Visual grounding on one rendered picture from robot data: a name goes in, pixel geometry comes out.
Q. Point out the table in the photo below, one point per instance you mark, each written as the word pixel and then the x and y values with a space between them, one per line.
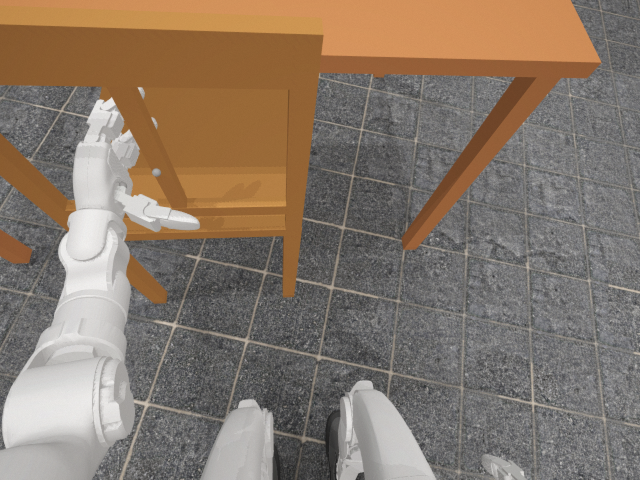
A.
pixel 536 41

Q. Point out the robot left forearm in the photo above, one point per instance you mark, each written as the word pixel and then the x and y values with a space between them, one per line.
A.
pixel 93 308

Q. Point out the right robot shin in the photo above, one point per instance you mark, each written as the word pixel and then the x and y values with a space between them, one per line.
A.
pixel 349 463

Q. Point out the left robot thigh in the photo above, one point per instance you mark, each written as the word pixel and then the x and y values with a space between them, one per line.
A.
pixel 244 440

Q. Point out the left robot upper arm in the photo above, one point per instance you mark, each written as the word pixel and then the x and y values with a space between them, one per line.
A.
pixel 63 418

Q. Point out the chair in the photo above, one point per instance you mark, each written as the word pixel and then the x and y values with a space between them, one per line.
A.
pixel 233 96

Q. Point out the robot right hand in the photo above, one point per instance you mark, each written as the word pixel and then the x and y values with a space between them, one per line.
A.
pixel 501 469

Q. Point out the robot left hand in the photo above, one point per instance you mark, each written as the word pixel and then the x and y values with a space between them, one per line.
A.
pixel 99 167

